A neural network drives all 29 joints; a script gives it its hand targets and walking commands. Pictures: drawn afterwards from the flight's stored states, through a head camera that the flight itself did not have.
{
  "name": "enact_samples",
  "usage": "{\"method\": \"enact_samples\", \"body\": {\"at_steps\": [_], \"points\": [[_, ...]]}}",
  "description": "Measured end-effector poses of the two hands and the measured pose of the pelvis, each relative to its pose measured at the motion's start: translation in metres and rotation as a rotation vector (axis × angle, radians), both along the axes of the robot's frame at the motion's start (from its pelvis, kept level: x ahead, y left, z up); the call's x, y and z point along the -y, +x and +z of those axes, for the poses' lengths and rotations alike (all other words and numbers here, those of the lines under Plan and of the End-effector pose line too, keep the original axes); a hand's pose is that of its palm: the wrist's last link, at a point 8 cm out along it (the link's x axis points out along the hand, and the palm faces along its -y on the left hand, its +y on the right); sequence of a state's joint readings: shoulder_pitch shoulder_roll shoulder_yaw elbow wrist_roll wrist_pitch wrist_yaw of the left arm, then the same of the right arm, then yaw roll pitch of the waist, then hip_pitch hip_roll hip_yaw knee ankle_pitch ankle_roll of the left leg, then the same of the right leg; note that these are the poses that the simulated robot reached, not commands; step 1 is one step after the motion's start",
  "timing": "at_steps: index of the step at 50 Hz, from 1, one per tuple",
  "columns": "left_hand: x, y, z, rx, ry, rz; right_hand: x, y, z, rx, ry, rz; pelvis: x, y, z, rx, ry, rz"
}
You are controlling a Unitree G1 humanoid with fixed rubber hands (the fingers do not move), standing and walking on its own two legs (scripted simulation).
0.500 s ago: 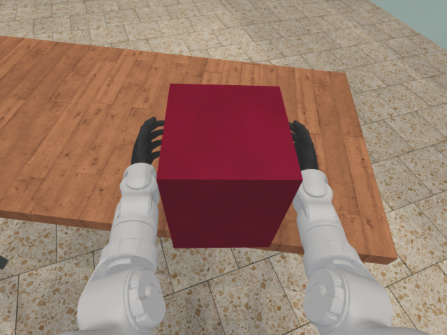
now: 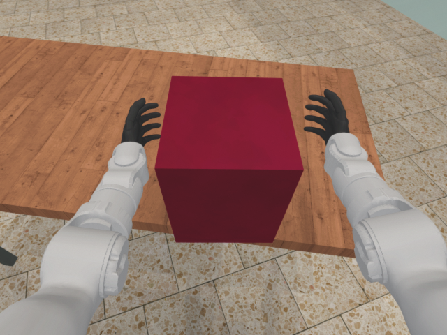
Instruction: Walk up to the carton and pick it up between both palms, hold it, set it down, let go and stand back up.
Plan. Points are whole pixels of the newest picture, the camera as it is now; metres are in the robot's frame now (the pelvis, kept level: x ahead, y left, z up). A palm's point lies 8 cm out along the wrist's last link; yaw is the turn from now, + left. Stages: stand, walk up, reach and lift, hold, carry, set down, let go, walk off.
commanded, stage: set down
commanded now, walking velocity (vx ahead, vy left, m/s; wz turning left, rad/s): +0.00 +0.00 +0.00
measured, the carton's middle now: (225, 165) +0.42 +0.05 +0.05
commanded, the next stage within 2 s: none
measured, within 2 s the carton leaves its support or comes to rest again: neither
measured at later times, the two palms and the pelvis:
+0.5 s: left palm (126, 104) +0.43 +0.21 +0.18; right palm (350, 108) +0.46 -0.15 +0.18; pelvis -0.02 -0.02 +0.00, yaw +2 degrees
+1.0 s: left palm (108, 129) +0.38 +0.23 +0.17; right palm (360, 131) +0.42 -0.16 +0.17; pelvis -0.01 -0.01 +0.01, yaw +2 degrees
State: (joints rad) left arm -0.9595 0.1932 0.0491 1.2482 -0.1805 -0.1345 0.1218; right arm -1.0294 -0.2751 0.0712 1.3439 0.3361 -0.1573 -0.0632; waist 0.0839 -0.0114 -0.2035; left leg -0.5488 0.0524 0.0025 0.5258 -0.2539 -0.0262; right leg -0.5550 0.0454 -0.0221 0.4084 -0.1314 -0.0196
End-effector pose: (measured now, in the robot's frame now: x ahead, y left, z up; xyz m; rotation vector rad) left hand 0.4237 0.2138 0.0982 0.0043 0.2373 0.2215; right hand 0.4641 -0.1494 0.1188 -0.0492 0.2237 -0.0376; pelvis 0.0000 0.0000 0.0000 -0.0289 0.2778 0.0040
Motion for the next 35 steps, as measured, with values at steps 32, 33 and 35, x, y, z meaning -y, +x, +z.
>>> {"method": "enact_samples", "body": {"at_steps": [32,33,35], "points": [[0.002,0.008,0.103,0.009,0.0,-0.015,0.006,-0.004,0.086,-0.013,0.074,-0.012,0.024,-0.014,0.007,0.085,0.027,0.036],[0.002,0.007,0.106,0.01,0.001,-0.017,0.007,-0.004,0.088,-0.011,0.075,-0.013,0.024,-0.013,0.007,0.094,0.027,0.036],[0.0,0.006,0.111,0.012,0.004,-0.022,0.007,-0.004,0.092,-0.007,0.076,-0.011,0.023,-0.012,0.008,0.112,0.027,0.035]]}}
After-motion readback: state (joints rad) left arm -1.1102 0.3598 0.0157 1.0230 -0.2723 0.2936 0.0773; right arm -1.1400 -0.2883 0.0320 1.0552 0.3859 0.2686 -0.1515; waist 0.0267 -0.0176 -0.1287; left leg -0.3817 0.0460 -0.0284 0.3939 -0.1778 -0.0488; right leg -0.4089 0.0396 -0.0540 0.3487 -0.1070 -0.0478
